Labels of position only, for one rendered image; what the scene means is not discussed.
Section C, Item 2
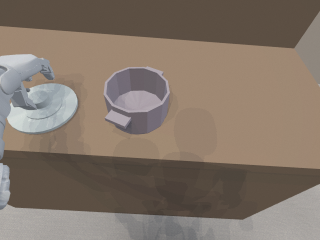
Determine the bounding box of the robot left forearm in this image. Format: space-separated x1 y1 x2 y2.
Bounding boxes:
0 63 21 160

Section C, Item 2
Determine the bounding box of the robot left upper arm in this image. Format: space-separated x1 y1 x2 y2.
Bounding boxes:
0 163 11 210

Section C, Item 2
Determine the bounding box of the knob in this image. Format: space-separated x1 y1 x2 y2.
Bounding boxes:
28 90 51 109

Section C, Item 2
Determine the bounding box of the table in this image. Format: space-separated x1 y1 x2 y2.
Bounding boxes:
0 0 320 220

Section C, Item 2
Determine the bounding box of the lid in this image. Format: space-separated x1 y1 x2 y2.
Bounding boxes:
7 83 78 134

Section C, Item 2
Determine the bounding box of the robot left hand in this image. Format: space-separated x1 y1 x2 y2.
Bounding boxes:
0 54 55 110

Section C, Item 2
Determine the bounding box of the pot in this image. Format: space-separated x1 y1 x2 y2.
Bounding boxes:
103 66 170 135

